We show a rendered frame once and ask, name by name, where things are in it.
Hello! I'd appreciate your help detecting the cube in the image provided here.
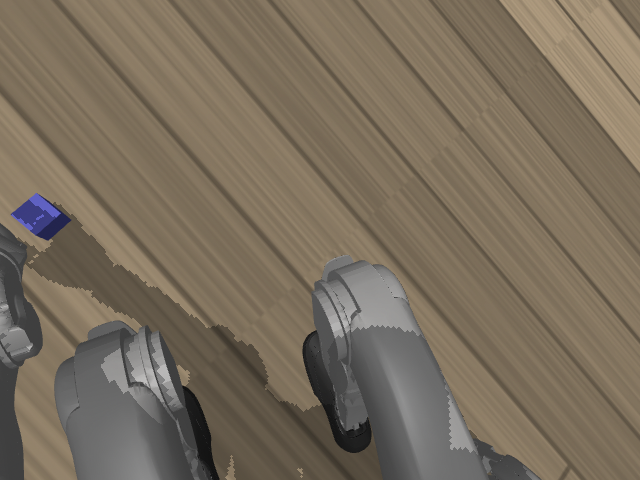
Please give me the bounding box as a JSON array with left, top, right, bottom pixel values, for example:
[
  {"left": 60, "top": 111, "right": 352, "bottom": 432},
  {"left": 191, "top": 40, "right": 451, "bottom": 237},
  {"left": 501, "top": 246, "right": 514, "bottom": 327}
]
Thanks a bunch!
[{"left": 10, "top": 193, "right": 71, "bottom": 241}]

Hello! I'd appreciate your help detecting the right robot hand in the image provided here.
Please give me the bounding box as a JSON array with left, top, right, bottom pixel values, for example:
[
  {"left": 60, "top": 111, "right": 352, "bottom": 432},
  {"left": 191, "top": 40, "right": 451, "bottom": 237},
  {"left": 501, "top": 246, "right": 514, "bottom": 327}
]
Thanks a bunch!
[{"left": 473, "top": 438, "right": 541, "bottom": 480}]

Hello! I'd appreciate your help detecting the left robot foot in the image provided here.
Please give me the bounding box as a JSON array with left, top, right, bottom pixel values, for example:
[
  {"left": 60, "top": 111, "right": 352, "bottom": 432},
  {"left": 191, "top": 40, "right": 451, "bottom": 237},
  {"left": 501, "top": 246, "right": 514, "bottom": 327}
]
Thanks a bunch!
[{"left": 182, "top": 386, "right": 220, "bottom": 480}]

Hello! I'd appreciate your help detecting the left robot arm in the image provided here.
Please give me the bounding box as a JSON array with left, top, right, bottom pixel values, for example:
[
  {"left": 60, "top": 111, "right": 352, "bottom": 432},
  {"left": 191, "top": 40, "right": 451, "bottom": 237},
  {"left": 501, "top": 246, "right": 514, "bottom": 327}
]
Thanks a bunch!
[{"left": 0, "top": 223, "right": 43, "bottom": 480}]

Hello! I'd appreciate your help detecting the right robot foot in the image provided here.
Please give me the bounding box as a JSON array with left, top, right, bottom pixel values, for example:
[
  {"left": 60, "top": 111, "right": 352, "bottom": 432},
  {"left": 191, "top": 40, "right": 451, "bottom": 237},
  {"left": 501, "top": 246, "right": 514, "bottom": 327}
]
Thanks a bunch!
[{"left": 303, "top": 330, "right": 371, "bottom": 453}]

